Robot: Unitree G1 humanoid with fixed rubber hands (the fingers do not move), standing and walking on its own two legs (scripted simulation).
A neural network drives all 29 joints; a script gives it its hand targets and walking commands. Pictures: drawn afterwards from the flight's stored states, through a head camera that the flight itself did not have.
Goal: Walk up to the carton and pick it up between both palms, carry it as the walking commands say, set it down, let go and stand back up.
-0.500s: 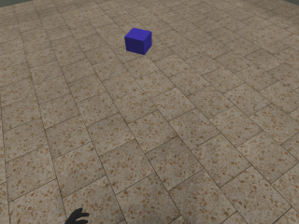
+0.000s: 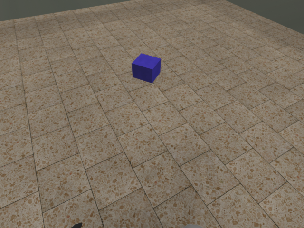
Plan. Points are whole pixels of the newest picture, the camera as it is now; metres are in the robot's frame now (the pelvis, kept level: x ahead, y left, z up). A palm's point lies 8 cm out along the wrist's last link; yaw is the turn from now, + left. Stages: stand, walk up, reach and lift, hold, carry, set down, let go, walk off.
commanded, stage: walk up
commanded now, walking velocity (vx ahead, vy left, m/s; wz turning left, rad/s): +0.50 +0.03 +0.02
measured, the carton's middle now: (146, 68) +1.73 +0.04 -0.68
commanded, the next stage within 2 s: none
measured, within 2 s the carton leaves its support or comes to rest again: neither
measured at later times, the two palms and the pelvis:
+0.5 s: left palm (71, 197) +0.25 +0.26 -0.13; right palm (224, 167) +0.35 -0.24 -0.12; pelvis +0.24 +0.01 +0.00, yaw +1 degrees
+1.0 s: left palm (91, 109) +0.61 +0.27 -0.12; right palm (208, 155) +0.39 -0.19 -0.12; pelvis +0.47 +0.04 +0.00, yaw -1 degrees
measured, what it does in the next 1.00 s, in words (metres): walks ahead: right foot, then left foot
